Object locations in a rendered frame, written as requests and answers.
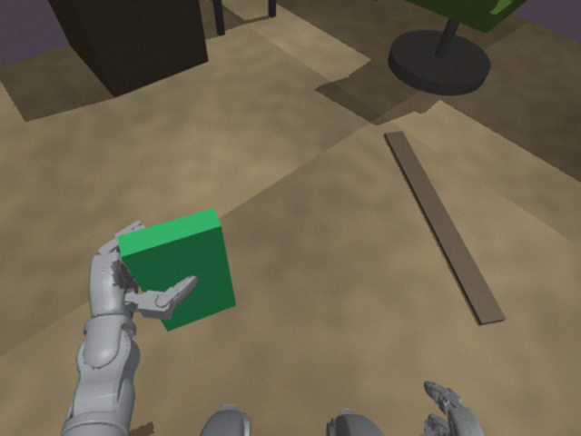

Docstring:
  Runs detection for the office chair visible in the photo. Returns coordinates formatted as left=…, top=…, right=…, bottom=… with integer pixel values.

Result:
left=388, top=0, right=527, bottom=96

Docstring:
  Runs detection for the right robot hand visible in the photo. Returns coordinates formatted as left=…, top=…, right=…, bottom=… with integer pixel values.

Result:
left=419, top=381, right=486, bottom=436

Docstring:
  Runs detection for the carton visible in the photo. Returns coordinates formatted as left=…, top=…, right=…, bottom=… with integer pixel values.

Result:
left=117, top=208, right=236, bottom=331

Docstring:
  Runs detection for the left robot arm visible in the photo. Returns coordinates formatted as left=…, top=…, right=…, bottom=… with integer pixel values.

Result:
left=60, top=313, right=140, bottom=436

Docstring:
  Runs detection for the left robot hand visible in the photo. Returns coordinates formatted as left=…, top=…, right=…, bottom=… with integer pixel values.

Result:
left=89, top=221, right=198, bottom=321

